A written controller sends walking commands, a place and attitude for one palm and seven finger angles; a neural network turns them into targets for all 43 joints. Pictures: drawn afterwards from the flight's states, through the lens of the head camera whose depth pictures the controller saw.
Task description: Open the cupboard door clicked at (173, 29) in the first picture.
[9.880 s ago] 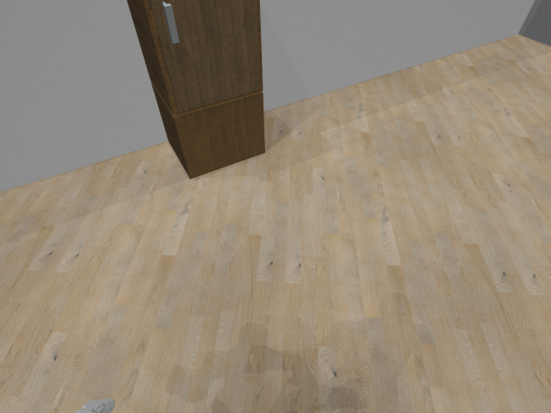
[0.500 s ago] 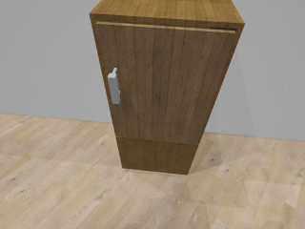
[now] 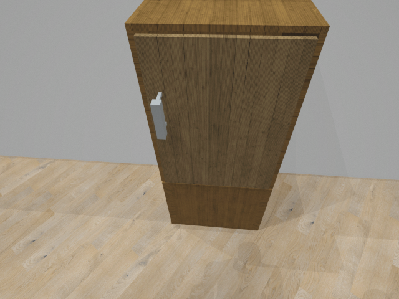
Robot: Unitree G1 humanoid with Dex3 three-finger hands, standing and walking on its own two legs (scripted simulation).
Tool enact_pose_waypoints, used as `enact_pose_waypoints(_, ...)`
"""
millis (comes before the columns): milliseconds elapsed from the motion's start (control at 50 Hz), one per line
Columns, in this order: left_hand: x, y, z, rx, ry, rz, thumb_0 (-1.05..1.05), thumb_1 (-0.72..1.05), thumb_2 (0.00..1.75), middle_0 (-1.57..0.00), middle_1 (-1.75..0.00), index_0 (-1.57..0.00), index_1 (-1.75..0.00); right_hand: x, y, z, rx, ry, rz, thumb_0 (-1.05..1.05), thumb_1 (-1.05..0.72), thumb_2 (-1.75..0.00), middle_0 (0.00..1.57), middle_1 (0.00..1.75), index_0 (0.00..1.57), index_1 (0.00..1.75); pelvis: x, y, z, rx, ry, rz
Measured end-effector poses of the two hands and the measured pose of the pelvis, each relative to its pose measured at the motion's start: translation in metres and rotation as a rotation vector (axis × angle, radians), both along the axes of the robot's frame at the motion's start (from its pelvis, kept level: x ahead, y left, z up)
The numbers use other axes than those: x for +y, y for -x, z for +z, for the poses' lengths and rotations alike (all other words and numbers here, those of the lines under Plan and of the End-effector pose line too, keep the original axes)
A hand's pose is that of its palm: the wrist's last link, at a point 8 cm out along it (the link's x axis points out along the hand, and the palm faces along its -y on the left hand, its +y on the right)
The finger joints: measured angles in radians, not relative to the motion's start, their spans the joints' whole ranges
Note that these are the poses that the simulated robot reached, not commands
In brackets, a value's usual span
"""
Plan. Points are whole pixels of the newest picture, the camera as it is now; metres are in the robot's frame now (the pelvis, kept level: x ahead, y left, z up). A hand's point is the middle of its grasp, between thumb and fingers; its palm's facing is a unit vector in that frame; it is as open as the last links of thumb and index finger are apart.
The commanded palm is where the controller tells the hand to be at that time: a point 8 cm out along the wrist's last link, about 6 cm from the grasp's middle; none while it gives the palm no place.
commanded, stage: look again from close up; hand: left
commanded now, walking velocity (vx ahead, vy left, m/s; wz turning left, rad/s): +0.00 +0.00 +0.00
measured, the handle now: (160, 115) +0.59 +0.15 +0.03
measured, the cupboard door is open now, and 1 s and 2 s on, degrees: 0 0 0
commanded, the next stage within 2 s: come to a stop and stand still in 0.16 s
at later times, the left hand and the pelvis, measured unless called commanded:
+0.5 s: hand out of the picture +0.04 +0.18 -0.17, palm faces +0.01 -0.98 -0.22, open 7.4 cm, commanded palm none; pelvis +0.01 +0.00 +0.00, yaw +0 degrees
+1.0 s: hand out of the picture -0.01 +0.18 -0.17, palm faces +0.02 -0.98 -0.19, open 7.4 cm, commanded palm none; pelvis -0.01 +0.00 +0.00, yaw +0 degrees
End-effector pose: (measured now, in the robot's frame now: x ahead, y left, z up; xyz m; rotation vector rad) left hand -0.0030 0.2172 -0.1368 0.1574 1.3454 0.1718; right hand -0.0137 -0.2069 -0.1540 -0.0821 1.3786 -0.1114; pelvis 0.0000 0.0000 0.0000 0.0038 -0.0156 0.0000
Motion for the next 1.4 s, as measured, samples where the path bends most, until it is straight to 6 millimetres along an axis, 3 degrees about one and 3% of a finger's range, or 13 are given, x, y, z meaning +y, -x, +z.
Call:
enact_pose_waypoints(240,0.01,-0.028,0.001,-0.021,-0.004,-0.03,0.01,0.91,0.9,-0.2,-0.3,-0.2,-0.3,-0.017,-0.026,0.01,-0.036,0.052,0.004,0.01,-0.92,-0.89,0.2,0.3,0.2,0.3,0.0,-0.009,0.003,0.005,-0.003,-0.014)
enact_pose_waypoints(460,0.011,-0.032,-0.005,-0.035,-0.007,-0.039,0.01,0.91,0.9,-0.2,-0.3,-0.2,-0.3,-0.025,-0.062,0.014,-0.141,0.088,0.021,0.0,-0.91,-0.89,0.2,0.3,0.2,0.3,0.003,-0.008,-0.002,-0.003,0.01,-0.006)
enact_pose_waypoints(600,0.012,-0.031,-0.004,-0.071,0.002,-0.031,0.01,0.91,0.9,-0.2,-0.3,-0.2,-0.3,-0.018,-0.069,0.017,-0.18,0.077,0.033,0.0,-0.92,-0.89,0.2,0.3,0.2,0.3,0.004,-0.003,-0.002,-0.013,0.007,-0.005)
enact_pose_waypoints(720,0.012,-0.022,-0.004,-0.066,0.01,-0.028,0.01,0.91,0.9,-0.2,-0.3,-0.2,-0.3,-0.019,-0.061,0.02,-0.173,0.079,0.035,0.0,-0.92,-0.89,0.2,0.3,0.2,0.3,0.003,0.001,0.001,-0.01,0.006,-0.004)
enact_pose_waypoints(1060,0.009,0.014,-0.005,0.027,0.025,-0.007,0.01,0.91,0.9,-0.2,-0.3,-0.2,-0.3,-0.02,-0.011,0.018,-0.035,0.076,0.015,0.0,-0.91,-0.89,0.2,0.3,0.2,0.3,0.001,0.008,0.005,-0.01,0.006,-0.001)
enact_pose_waypoints(1400,-0.011,0.024,-0.007,0.047,0.054,0.001,0.01,0.91,0.9,-0.2,-0.3,-0.2,-0.3,-0.013,0.003,0.016,0.001,0.05,-0.007,0.01,-0.92,-0.89,0.2,0.3,0.2,0.3,-0.004,0.01,0.006,-0.01,0.003,-0.007)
